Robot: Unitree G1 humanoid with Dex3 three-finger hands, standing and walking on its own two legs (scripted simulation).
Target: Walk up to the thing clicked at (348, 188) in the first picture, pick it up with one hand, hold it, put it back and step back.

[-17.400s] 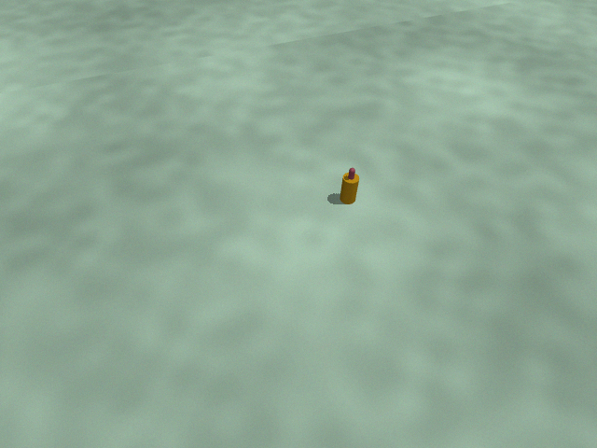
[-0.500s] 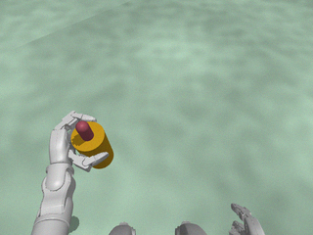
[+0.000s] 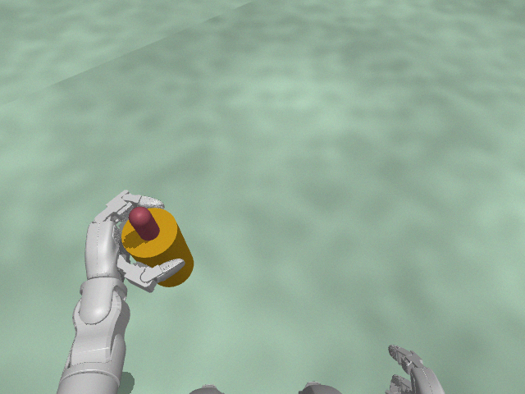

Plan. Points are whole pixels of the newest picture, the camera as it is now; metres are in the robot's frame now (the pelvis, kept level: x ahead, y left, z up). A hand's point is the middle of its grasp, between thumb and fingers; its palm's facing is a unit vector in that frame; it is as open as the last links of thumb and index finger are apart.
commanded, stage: hold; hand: left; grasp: from the side
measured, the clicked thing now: (157, 243) +0.33 +0.16 +0.04
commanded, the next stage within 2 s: none
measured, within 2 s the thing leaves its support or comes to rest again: neither
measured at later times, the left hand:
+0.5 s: hand (147, 240) +0.33 +0.17 +0.06, palm faces +0.12 -0.99 -0.01, open 10.7 cm
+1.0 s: hand (145, 237) +0.33 +0.17 +0.06, palm faces +0.11 -0.99 -0.01, open 10.7 cm
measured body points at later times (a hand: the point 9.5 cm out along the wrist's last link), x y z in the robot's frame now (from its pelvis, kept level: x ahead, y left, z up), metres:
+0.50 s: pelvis +0.00 +0.00 +0.01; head +0.04 +0.00 +0.46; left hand +0.31 +0.22 +0.06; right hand +0.14 -0.24 -0.10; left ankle +0.00 +0.13 -0.70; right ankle +0.00 -0.12 -0.70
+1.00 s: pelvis +0.00 +0.00 +0.01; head +0.04 +0.01 +0.46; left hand +0.32 +0.22 +0.06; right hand +0.13 -0.24 -0.10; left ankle +0.00 +0.13 -0.70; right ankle +0.00 -0.12 -0.70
